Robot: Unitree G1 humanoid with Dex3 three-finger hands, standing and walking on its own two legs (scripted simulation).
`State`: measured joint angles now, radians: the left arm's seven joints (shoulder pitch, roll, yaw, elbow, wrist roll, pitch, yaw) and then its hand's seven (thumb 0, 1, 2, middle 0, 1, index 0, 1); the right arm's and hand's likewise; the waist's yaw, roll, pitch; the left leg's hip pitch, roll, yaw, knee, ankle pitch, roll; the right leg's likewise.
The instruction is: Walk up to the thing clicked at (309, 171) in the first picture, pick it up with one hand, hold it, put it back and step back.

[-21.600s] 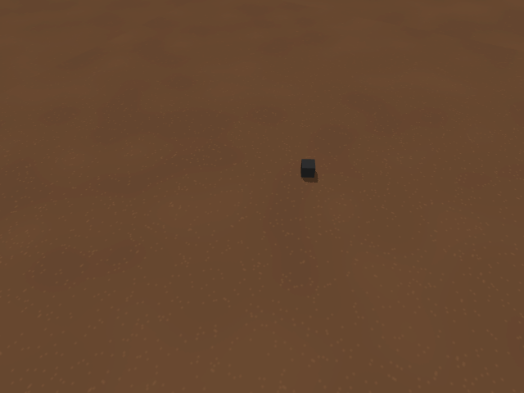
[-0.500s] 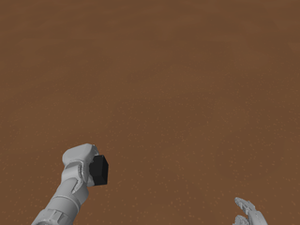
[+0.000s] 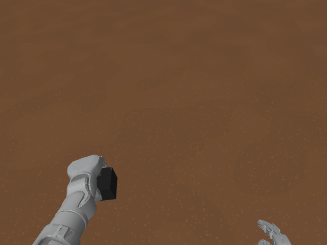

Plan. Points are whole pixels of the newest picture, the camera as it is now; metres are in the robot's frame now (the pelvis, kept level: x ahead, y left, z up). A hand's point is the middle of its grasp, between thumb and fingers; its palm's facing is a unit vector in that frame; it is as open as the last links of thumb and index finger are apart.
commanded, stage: crouch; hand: left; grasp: from above
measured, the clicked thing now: (102, 184) +0.32 +0.22 -0.08
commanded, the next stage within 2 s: none
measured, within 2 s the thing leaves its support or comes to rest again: neither
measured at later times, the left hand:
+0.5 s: hand (98, 197) +0.29 +0.24 -0.11, palm faces -0.48 -0.11 -0.87, open 9.2 cm
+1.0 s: hand (116, 200) +0.37 +0.26 -0.35, palm faces -0.39 -0.12 -0.91, open 9.2 cm
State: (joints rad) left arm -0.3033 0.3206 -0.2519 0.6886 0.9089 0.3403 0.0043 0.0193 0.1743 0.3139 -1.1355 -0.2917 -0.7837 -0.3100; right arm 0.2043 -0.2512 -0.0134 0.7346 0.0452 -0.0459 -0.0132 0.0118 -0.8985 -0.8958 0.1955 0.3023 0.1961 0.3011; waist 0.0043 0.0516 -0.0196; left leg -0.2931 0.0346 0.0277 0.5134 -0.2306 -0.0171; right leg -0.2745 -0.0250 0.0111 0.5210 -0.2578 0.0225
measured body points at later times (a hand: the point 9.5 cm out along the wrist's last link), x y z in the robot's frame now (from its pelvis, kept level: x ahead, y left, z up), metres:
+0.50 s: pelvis -0.01 +0.00 -0.01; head +0.04 +0.00 +0.43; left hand +0.31 +0.24 -0.06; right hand +0.12 -0.26 -0.13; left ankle +0.02 +0.13 -0.74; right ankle +0.01 -0.13 -0.74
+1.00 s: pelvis -0.04 +0.01 -0.21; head +0.13 +0.03 +0.20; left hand +0.39 +0.26 -0.30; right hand -0.01 -0.26 -0.34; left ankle +0.02 +0.13 -0.74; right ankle +0.01 -0.13 -0.74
